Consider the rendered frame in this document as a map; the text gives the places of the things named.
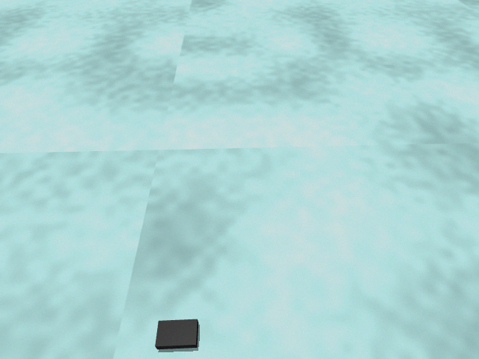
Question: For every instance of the small box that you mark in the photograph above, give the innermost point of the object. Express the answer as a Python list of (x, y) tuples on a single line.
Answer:
[(177, 334)]

